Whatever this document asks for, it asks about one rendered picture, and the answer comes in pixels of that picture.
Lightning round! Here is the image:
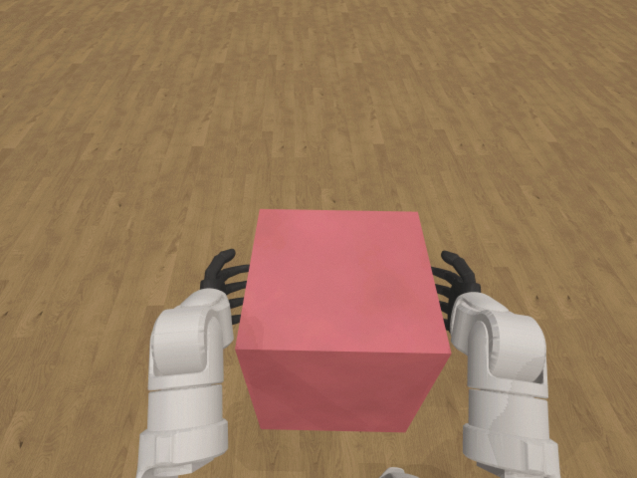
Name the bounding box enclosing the carton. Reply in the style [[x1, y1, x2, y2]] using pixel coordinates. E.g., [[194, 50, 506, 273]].
[[235, 209, 451, 432]]

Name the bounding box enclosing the left robot hand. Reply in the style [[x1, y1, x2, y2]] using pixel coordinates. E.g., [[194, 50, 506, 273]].
[[200, 249, 250, 325]]

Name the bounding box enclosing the robot left forearm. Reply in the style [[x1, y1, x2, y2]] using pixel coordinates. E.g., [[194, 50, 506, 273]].
[[135, 289, 234, 478]]

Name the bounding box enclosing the robot right forearm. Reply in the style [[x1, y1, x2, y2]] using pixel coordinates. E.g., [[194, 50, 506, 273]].
[[450, 292, 560, 478]]

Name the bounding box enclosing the right robot hand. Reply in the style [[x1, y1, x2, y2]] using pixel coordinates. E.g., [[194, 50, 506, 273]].
[[431, 251, 481, 333]]

